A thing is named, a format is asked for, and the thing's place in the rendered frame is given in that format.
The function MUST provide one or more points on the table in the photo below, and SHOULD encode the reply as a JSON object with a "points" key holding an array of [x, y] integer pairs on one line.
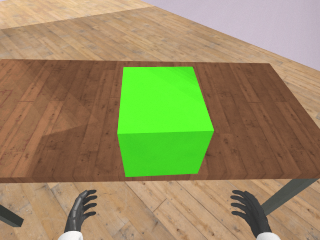
{"points": [[59, 124]]}

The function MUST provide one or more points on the robot left hand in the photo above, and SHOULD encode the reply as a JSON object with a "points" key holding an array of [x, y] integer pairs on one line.
{"points": [[76, 215]]}

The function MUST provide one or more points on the carton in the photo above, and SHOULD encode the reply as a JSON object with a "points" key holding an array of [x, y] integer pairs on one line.
{"points": [[164, 127]]}

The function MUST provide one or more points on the robot right hand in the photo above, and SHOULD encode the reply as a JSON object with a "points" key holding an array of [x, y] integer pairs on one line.
{"points": [[254, 214]]}

